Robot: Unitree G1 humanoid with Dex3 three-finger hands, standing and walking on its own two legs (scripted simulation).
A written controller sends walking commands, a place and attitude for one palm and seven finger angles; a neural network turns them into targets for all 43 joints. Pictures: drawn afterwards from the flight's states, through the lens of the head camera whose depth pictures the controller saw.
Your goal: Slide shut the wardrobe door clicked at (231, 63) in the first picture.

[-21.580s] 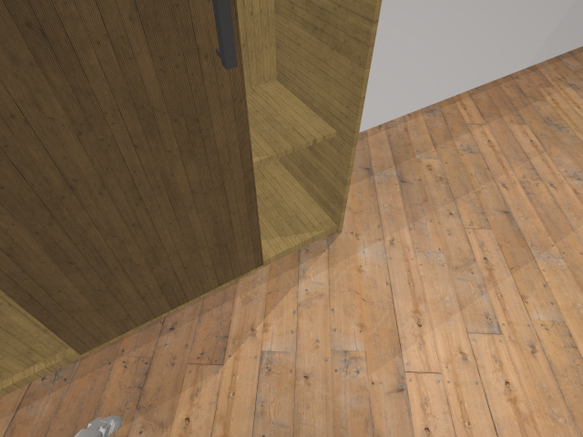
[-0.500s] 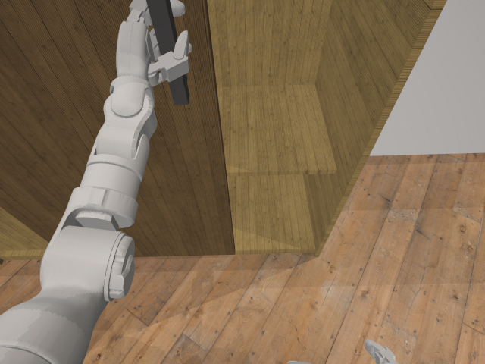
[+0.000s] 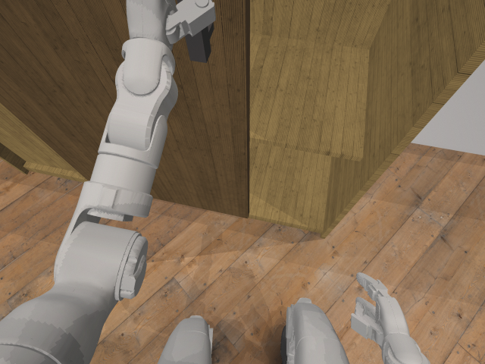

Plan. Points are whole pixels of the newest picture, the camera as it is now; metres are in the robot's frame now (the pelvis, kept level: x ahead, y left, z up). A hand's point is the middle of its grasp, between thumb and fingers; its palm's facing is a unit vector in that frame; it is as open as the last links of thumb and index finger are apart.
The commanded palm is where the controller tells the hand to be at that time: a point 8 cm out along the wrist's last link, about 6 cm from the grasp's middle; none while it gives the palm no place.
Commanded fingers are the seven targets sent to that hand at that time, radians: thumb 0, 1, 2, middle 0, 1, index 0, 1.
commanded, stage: step sideways, sliding the door along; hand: left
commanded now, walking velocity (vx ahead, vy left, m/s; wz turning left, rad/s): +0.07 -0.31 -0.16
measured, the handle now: out of the picture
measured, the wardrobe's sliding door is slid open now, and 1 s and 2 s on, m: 0.30 0.01 0.00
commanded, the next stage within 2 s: stop walking and hold the door there in 1.30 s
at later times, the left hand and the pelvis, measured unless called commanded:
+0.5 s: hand (302, 14) +0.48 +0.00 +0.23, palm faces +0.30 -0.94 -0.14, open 6.8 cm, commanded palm +0.44 -0.02 +0.25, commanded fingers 0.00 0.90 0.90 -0.45 -1.40 -0.45 -1.40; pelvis +0.08 -0.20 -0.01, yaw +6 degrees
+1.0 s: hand (484, 39) +0.46 -0.19 +0.23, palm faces +0.22 -0.97 -0.12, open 6.9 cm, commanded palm +0.43 -0.21 +0.23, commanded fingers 0.00 0.90 0.90 -0.45 -1.40 -0.45 -1.40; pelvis +0.09 -0.36 -0.01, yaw +1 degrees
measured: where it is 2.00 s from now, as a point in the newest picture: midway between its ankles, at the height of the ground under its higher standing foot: outside the picture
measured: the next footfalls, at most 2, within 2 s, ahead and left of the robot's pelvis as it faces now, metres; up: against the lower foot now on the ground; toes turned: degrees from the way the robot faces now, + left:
right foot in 0.14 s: +0.16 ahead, -0.28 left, +0.00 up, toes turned +3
left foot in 0.30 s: +0.08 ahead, +0.09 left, +0.00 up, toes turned +13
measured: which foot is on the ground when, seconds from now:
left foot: down 0.00-0.18, up 0.20-0.28, down 0.30-0.48, up 0.50-0.66, down 0.68-1.00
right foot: up 0.00-0.12, down 0.14-0.70, up 0.72-0.98, down 1.00-1.00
